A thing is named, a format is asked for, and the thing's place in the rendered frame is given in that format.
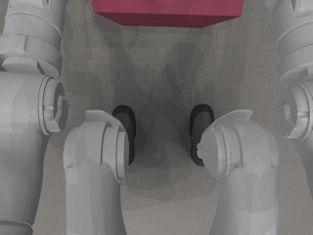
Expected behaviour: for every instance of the robot left foot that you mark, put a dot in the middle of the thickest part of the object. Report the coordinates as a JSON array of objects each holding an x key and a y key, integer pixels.
[{"x": 126, "y": 116}]

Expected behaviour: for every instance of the robot left forearm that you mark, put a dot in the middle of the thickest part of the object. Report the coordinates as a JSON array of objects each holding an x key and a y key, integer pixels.
[{"x": 32, "y": 35}]

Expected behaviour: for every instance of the carton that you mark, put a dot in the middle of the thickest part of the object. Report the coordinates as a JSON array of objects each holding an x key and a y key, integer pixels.
[{"x": 169, "y": 13}]

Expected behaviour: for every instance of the robot right forearm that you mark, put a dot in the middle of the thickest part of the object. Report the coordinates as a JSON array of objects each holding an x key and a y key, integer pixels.
[{"x": 292, "y": 25}]

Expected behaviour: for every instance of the left robot upper arm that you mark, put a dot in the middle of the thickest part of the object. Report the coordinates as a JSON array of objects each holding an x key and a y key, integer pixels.
[{"x": 32, "y": 107}]

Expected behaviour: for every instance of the left robot thigh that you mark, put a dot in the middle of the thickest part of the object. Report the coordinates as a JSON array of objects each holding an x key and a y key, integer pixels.
[{"x": 100, "y": 159}]

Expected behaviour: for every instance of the right robot upper arm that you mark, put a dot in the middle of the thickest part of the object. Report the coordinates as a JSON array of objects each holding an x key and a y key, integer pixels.
[{"x": 293, "y": 119}]

